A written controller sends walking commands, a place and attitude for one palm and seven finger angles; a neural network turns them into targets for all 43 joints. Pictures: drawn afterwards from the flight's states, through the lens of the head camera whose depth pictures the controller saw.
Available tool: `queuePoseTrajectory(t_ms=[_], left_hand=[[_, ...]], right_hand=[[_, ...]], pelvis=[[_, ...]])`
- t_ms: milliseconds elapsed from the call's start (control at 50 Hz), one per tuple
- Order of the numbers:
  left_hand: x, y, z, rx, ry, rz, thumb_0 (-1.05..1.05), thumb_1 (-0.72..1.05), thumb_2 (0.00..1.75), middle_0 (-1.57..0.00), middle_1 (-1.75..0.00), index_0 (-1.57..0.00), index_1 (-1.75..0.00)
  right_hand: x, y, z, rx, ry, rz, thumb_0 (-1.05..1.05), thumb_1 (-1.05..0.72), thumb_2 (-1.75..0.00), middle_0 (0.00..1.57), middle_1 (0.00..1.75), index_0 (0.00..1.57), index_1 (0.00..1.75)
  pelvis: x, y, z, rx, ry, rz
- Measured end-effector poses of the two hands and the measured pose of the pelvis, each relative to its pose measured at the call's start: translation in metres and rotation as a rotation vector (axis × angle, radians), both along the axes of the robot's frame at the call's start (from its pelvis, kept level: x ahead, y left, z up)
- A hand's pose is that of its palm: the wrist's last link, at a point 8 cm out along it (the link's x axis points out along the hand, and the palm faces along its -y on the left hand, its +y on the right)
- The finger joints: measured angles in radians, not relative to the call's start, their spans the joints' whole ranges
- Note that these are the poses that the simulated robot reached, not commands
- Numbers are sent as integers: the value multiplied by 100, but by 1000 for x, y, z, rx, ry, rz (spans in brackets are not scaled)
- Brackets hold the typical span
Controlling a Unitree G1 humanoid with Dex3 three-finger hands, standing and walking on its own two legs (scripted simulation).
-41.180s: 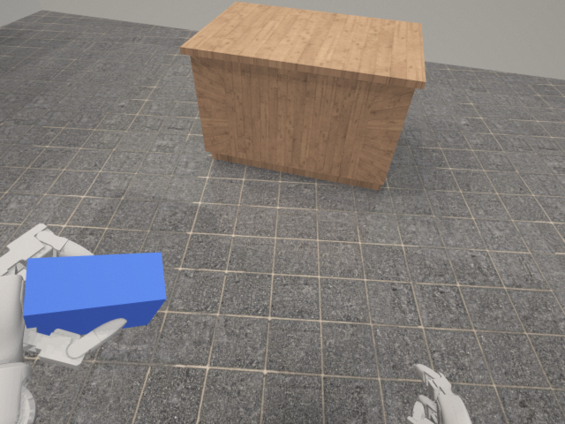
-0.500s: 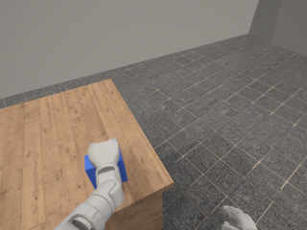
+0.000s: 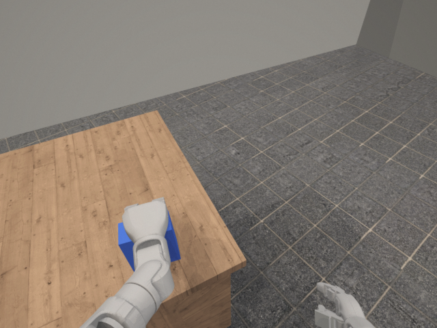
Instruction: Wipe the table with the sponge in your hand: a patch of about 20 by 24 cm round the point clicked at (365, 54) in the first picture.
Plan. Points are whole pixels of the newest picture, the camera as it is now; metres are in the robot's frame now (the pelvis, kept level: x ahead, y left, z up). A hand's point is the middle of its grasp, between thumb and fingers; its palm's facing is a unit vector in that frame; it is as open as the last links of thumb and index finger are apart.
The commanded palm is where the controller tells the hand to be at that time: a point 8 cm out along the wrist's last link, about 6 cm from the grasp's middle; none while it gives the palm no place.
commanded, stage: wipe back along the third lane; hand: left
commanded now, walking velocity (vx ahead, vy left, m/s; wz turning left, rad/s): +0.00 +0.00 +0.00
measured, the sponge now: (153, 246) +0.30 +0.19 -0.06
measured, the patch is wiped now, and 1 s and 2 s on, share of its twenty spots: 0.85 0.85 0.85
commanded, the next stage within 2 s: slide back across to the middle lane in 0.32 s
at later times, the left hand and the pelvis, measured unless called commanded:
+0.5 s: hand (152, 234) +0.31 +0.18 -0.02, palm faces -0.06 -0.03 -1.00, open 9.8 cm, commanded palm +0.26 +0.16 +0.02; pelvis -0.01 +0.01 +0.00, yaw +0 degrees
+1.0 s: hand (137, 242) +0.29 +0.20 -0.01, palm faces -0.05 -0.12 -0.99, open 9.7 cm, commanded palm +0.24 +0.22 +0.04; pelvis +0.00 +0.00 +0.01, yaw -2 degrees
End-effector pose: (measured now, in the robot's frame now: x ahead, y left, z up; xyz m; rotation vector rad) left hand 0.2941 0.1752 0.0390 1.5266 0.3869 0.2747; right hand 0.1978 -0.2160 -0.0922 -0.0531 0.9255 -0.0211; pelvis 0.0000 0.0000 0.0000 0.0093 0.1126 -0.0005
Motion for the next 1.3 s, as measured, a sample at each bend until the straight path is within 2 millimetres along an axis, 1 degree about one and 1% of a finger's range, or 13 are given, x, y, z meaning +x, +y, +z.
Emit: queuePoseTrajectory(t_ms=[160,480,620,740,900,1060,1180,1300], left_hand=[[-3,-1,0,2,-9,-14,0,-44,104,-69,-145,-71,-145],[0,-1,0,7,2,-13,0,-45,104,-71,-143,-74,-142],[-7,3,3,-22,-25,-16,0,-45,104,-71,-143,-73,-143],[-13,9,6,-57,-22,15,1,-45,104,-71,-143,-73,-143],[-19,19,8,-76,-4,38,0,-46,104,-72,-142,-74,-142],[-29,32,10,-96,-14,54,0,-46,104,-73,-141,-75,-141],[-40,45,11,-91,-10,79,0,-46,104,-73,-141,-75,-141],[-49,55,9,-76,12,84,0,-46,104,-73,-141,-75,-141]], right_hand=[[-9,3,-2,1,10,-10,1,-91,-90,19,30,19,30],[-20,16,-8,5,19,4,1,-91,-90,19,30,19,30],[-22,16,-5,16,10,-14,1,-91,-90,19,30,20,30],[-15,10,4,-1,-15,-24,1,-91,-90,19,30,20,30],[5,1,18,-24,-71,-24,1,-91,-90,19,30,20,30],[21,-3,28,-33,-123,-19,1,-91,-90,19,30,20,30],[25,-4,32,-33,-149,-18,1,-91,-90,19,30,20,30],[21,-5,30,-45,-150,-17,1,-91,-90,19,30,20,30]], pelvis=[[-4,4,-1,-2,-2,-2],[-14,10,-3,-6,6,8],[-12,10,-1,-4,-12,-6],[-9,8,3,-2,-36,-14],[-2,6,6,0,-49,-22],[5,2,7,2,-56,-33],[6,0,7,2,-65,-35],[3,0,7,0,-70,-25]])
